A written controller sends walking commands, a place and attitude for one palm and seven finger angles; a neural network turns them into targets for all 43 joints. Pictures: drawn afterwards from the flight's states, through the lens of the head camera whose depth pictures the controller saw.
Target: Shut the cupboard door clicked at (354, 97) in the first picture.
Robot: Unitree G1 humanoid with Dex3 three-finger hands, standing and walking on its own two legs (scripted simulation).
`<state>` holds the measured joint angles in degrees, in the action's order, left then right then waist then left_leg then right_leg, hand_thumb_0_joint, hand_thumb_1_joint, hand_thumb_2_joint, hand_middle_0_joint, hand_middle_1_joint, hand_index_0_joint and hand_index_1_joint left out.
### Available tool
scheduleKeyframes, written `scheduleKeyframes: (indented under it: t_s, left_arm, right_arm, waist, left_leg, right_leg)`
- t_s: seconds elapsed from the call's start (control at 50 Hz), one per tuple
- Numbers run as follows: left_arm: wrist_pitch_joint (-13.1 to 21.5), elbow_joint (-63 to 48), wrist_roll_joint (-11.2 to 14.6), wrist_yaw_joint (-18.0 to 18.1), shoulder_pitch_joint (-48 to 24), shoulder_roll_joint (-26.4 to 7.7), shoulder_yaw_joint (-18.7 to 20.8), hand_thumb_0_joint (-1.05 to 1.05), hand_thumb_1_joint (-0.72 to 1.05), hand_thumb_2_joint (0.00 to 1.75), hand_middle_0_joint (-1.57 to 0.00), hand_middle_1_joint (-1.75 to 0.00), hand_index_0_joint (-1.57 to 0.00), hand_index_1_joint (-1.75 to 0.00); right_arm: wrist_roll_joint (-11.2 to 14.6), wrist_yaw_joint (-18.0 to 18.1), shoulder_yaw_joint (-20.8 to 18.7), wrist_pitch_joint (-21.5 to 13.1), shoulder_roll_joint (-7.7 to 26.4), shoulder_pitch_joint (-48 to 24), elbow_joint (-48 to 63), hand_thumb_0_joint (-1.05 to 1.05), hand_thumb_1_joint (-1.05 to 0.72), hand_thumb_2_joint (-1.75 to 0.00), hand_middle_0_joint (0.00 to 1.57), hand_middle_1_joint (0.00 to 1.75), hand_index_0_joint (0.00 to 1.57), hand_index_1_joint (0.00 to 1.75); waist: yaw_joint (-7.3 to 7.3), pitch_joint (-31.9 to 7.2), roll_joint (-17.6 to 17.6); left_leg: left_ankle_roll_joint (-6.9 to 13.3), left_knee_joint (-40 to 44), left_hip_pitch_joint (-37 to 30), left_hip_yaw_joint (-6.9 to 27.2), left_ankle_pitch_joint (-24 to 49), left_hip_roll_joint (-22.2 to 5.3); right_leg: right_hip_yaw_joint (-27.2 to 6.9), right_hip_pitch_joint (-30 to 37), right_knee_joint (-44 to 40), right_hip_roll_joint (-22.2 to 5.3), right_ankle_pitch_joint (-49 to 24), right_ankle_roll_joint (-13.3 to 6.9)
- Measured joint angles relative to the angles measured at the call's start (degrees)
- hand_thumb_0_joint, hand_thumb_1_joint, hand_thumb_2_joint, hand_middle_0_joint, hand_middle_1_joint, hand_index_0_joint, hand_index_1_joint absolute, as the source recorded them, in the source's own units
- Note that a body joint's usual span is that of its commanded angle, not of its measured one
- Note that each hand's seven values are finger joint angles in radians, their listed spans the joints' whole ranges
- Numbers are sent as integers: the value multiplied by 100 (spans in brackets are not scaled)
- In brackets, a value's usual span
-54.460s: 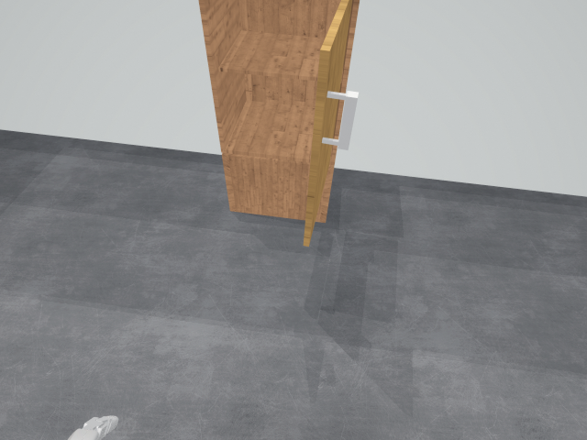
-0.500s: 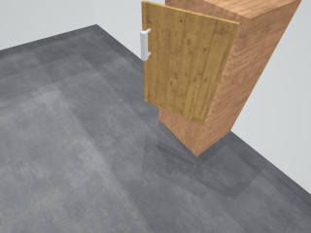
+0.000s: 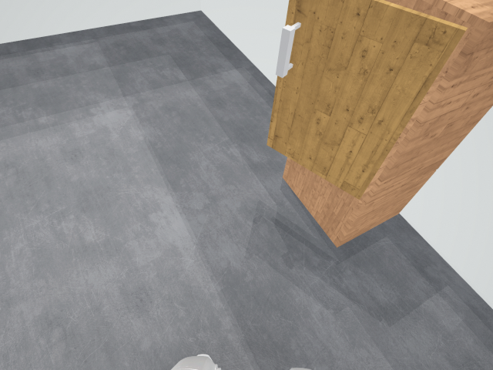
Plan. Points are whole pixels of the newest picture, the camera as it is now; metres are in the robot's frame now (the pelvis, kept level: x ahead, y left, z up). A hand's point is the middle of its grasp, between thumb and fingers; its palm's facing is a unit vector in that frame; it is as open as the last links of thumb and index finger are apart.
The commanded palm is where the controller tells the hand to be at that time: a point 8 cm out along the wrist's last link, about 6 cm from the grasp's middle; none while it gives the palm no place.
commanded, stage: walk to a spot facing it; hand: left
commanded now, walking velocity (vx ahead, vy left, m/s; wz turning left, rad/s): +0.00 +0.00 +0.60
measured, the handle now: (289, 49) +0.90 -0.09 +0.04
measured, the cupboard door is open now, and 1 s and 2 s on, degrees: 23 23 23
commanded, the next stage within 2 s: turn to face it in 1.66 s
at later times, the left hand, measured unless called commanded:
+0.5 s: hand out of the picture -0.01 +0.16 -0.13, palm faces +0.30 -0.90 -0.31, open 7.3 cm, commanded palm none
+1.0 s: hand out of the picture -0.07 +0.20 -0.15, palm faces +0.60 -0.76 -0.24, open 7.3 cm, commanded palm none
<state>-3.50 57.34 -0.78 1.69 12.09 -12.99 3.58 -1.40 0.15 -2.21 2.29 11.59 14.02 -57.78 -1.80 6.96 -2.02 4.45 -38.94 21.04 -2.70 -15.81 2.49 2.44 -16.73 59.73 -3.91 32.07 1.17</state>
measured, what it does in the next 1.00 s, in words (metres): steps on the spot, turning left: right foot, then left foot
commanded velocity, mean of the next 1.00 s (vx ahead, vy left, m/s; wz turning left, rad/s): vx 0.07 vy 0.00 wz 0.60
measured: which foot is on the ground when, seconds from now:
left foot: down 0.00-0.36, up 0.38-0.74, down 0.76-1.00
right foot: up 0.00-0.34, down 0.36-0.76, up 0.78-1.00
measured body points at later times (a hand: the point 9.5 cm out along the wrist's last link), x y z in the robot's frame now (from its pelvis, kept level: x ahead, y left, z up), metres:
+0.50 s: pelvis +0.00 -0.06 +0.02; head +0.05 -0.07 +0.47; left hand -0.02 +0.21 -0.11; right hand +0.14 -0.30 -0.13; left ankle -0.03 +0.06 -0.64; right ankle +0.00 -0.17 -0.72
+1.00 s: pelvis +0.00 -0.02 +0.02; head +0.02 +0.02 +0.47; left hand -0.10 +0.24 -0.13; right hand +0.22 -0.17 -0.11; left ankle -0.07 +0.05 -0.72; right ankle +0.09 -0.15 -0.65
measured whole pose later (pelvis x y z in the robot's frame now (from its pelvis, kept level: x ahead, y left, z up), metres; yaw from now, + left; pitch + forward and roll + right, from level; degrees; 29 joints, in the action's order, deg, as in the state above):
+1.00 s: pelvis +0.00 -0.02 +0.02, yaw +37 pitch +0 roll -1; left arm -2.9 51.5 -1.5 -0.8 12.1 -15.2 4.5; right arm -1.5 -0.1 -1.7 0.7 11.7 11.4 -51.1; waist -0.1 4.0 -1.8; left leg 2.2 -29.0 12.7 1.4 -16.5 1.7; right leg 1.2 -27.6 59.2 -5.8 22.6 3.8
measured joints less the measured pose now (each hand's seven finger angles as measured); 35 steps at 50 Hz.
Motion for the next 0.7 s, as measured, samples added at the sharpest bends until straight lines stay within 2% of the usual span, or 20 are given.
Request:
scheduleKeyframes:
  t_s: [0.06, 0.16, 0.28, 0.34, 0.36, 0.38, 0.42, 0.46, 0.5, 0.58, 0.7]
  left_arm:
    - [10, -170, -38, -54, -185, -33, 38, 0, 91, 90, -20, -30, -20, -30]
    - [98, -434, -58, -78, -319, -117, 78, 0, 91, 90, -20, -30, -20, -30]
    - [89, -575, -49, -59, -370, -138, 64, 0, 91, 90, -20, -30, -20, -30]
    - [136, -652, -28, -61, -288, -99, 28, 0, 91, 90, -20, -30, -20, -30]
    - [174, -703, -40, -62, -205, -122, 12, 0, 91, 90, -20, -30, -20, -30]
    - [201, -688, -74, -43, -172, -81, 7, 0, 91, 90, -20, -30, -20, -30]
    - [167, -624, -82, -10, -107, 31, -59, 0, 91, 90, -20, -30, -20, -30]
    - [155, -577, -66, 5, 0, 106, -84, 0, 91, 90, -20, -30, -20, -30]
    - [182, -548, -56, 18, 91, 144, -99, 0, 91, 90, -20, -30, -20, -30]
    - [265, -579, -57, 11, 196, 200, -118, 0, 91, 90, -20, -30, -21, -30]
    - [299, -644, -100, -31, 327, 191, -85, 0, 91, 90, -21, -30, -21, -30]
  right_arm:
    - [-27, 20, 10, 9, -3, -25, 105, 0, -91, -90, 20, 30, 20, 30]
    - [-23, 12, -24, 10, 11, -78, 204, 0, -91, -90, 20, 30, 20, 30]
    - [-34, -16, -134, 77, 112, -160, 336, 0, -91, -90, 20, 30, 21, 30]
    - [-23, -23, -212, 144, 207, -210, 406, 0, -91, -90, 20, 30, 20, 30]
    - [0, -31, -239, 168, 222, -204, 441, 0, -91, -90, 20, 30, 20, 30]
    - [18, -31, -287, 184, 271, -251, 438, 0, -91, -90, 20, 30, 20, 30]
    - [-10, -51, -361, 204, 385, -309, 446, 0, -91, -90, 20, 30, 20, 30]
    - [-25, -87, -381, 200, 439, -316, 484, 0, -91, -90, 20, 30, 20, 30]
    - [-9, -121, -360, 187, 436, -320, 528, 0, -91, -90, 19, 30, 20, 30]
    - [17, -154, -277, 233, 369, -340, 549, 0, -91, -90, 19, 30, 20, 30]
    - [42, -176, -155, 260, 239, -622, 548, 0, -91, -90, 19, 30, 20, 30]
  waist:
    - [-2, -1, 108]
    - [2, -115, 240]
    - [-45, -272, 334]
    - [-28, -343, 392]
    - [3, -404, 330]
    - [51, -385, 378]
    - [34, -303, 511]
    - [20, -260, 513]
    - [-11, -204, 434]
    - [-13, -108, 260]
    - [186, 30, 71]
  left_leg:
    - [-18, 533, -25, 185, 383, 72]
    - [-55, 1106, -3, 544, 818, 129]
    - [-214, 1212, 135, 1014, 980, 217]
    - [-348, 1102, 272, 1241, 985, 311]
    - [-399, 911, 405, 1250, 800, 402]
    - [-486, 438, 602, 1237, 245, 423]
    - [-569, -939, 1011, 1055, -511, 423]
    - [-649, -2039, 1247, 771, -636, 325]
    - [-734, -2554, 1249, 540, -611, 153]
    - [-809, -2289, 871, 300, -716, -161]
    - [-716, -863, 120, 18, -948, -351]
  right_leg:
    - [-174, -620, 291, 45, -539, 23]
    - [-356, -961, -221, 117, -908, 109]
    - [-399, -614, -1219, 308, -814, 133]
    - [-351, -98, -2298, 415, -980, 65]
    - [-382, 127, -2851, 372, -1035, -27]
    - [-345, 131, -2920, 382, -1234, -94]
    - [-143, 219, -2895, 353, -1372, -147]
    - [5, 364, -3005, 255, -1412, -158]
    - [134, 487, -3080, 138, -1411, -160]
    - [467, 641, -3056, -99, -1299, -143]
    - [948, 647, -2672, -388, -992, -11]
